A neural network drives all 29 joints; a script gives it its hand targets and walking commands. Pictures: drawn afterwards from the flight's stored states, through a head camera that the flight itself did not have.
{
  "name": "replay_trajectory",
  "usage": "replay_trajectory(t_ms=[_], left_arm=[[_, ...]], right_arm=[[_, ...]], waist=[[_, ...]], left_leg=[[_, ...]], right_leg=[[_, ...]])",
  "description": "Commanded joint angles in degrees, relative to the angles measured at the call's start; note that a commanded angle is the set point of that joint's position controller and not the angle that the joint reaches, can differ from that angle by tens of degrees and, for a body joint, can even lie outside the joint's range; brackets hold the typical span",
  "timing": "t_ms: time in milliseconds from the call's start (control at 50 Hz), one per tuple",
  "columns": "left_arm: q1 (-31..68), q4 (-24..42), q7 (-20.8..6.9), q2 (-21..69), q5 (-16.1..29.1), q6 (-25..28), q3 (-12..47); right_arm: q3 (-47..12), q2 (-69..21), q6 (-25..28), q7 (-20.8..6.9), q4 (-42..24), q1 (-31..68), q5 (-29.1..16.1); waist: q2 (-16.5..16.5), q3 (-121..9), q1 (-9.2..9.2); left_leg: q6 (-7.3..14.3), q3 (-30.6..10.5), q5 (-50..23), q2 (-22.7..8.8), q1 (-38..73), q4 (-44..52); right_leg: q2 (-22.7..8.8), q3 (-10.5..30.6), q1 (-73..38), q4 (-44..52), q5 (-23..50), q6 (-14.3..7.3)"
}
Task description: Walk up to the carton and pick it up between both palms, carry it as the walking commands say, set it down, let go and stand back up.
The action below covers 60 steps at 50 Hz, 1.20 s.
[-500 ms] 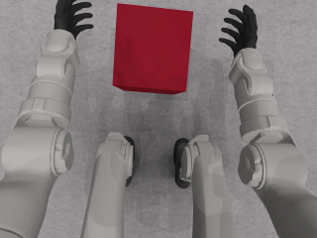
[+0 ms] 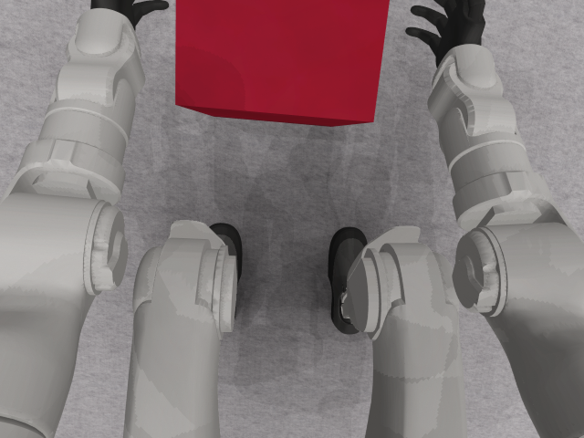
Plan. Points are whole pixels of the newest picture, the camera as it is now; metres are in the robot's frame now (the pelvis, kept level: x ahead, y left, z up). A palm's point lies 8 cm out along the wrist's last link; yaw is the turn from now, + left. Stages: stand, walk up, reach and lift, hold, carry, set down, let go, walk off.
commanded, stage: reach and lift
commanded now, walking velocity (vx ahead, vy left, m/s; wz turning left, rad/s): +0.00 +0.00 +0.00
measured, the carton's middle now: (280, 34) +0.54 +0.04 -0.26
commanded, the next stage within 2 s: none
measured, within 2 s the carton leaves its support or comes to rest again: leaves its support in 1.54 s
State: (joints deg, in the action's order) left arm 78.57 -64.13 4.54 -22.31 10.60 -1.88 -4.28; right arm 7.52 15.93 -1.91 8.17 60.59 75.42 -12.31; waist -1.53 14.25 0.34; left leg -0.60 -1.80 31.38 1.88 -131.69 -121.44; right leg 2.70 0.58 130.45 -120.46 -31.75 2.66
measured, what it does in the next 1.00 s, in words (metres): stands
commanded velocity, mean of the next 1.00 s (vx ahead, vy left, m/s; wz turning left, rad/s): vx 0.00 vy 0.00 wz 0.00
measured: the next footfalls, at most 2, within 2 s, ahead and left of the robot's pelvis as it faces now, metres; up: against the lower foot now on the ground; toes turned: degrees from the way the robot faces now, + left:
none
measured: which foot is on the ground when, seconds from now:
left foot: down 0.00-1.00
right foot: down 0.00-1.00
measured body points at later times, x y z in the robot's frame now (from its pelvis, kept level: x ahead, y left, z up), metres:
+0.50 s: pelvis +0.00 +0.00 -0.02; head +0.37 +0.02 +0.24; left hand +0.54 +0.21 -0.20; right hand +0.54 -0.15 -0.20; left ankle +0.11 +0.12 -0.35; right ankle +0.11 -0.12 -0.35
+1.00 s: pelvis +0.00 +0.00 -0.01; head +0.37 +0.02 +0.24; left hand +0.54 +0.18 -0.20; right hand +0.54 -0.12 -0.20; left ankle +0.11 +0.12 -0.35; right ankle +0.11 -0.12 -0.35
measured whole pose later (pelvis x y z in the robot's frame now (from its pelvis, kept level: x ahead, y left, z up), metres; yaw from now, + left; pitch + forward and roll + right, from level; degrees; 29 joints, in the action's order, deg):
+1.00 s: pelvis +0.00 +0.00 -0.01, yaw +0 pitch +40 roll -2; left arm 83.2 -69.5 7.3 -20.0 13.4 0.5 0.8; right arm 5.8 11.2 1.0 11.3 65.2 81.2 -11.6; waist -1.2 17.5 -0.2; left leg -0.9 -1.7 31.9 1.8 -131.5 -123.9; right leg 3.6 1.0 130.5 -123.1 -32.2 2.9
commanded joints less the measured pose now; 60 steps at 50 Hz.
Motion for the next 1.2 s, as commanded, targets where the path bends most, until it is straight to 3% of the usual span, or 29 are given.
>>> replay_trajectory(t_ms=[0, 120, 220, 380, 680, 880, 980, 1060, 1180], left_arm=[[15.3, 5.0, 0.2, -6.9, 1.2, 1.7, 0.4], [16.7, 6.8, 0.3, -8.8, 3.0, 2.3, 0.6], [14.3, 4.3, 0.0, -8.6, 2.2, 2.2, 0.2], [14.7, 1.7, -0.8, -6.1, 2.9, 2.3, 1.4], [18.0, 1.6, 1.0, -3.2, 1.5, 2.8, 2.3], [20.8, 2.3, 0.4, 5.7, 2.3, 3.4, 6.1], [26.4, 2.6, -1.8, 18.3, 3.2, 3.1, 10.0], [35.2, 4.4, -6.4, 37.3, 2.5, 1.7, 13.2], [34.4, 7.0, -12.5, 52.6, -2.3, -1.6, 10.2]], right_arm=[[-0.2, 7.3, 1.7, 0.0, -4.7, 13.5, -0.9], [-2.2, 6.8, 1.7, 0.6, -6.4, 15.8, -2.3], [-2.7, 5.6, 1.4, 0.4, -4.5, 14.1, -2.7], [-1.1, 5.6, 2.0, 0.5, -2.5, 13.7, -0.6], [-3.2, 2.2, 2.8, 1.5, -1.7, 17.5, -1.6], [-3.2, -4.8, 3.7, 1.7, -1.1, 17.8, 0.7], [-5.6, -17.5, 3.6, -0.6, -1.9, 23.5, 1.5], [-8.2, -36.0, 2.0, -5.1, -3.2, 32.9, 3.5], [-6.2, -52.5, -2.2, -11.7, -6.3, 34.2, 8.4]], waist=[[4.0, -67.3, -0.34], [1.4, -70.8, -1.36], [2.2, -67.2, -2.46], [2.8, -62.2, -0.33], [2.6, -64.1, -1.32], [3.4, -63.3, 0.88], [3.4, -63.0, 0.75], [3.1, -61.5, 0.71], [1.4, -57.9, 0.34]], left_leg=[[-1.3, 1.4, -17.6, -0.9, 38.2, 7.9], [-0.6, 1.6, -19.3, -0.9, 38.2, 5.5], [-0.6, 1.9, -19.4, -1.3, 36.6, 5.0], [-0.9, 1.3, -16.0, -1.2, 33.0, 5.8], [-1.1, 1.6, -15.8, 0.1, 34.9, 6.9], [-1.5, 1.4, -16.6, 1.2, 34.5, 7.3], [-1.4, 1.4, -17.1, 2.0, 34.1, 7.2], [-1.0, 1.9, -16.3, 3.5, 32.7, 6.5], [0.4, 3.5, -16.0, 5.0, 29.8, 4.8]], right_leg=[[-0.1, -3.8, -31.0, 5.7, 16.7, 0.5], [-0.3, -3.6, -35.5, 3.3, 19.2, 0.5], [-0.2, -2.9, -33.6, 3.1, 19.1, 0.7], [0.4, -2.8, -30.8, 3.9, 16.1, 0.2], [1.5, -3.3, -31.8, 4.7, 15.4, 0.5], [2.7, -3.5, -31.9, 5.2, 16.9, 0.3], [3.5, -3.8, -31.2, 4.8, 17.3, 0.1], [4.8, -4.3, -29.3, 4.0, 16.3, -0.5], [6.1, -4.9, -27.4, 3.0, 15.7, -1.0]])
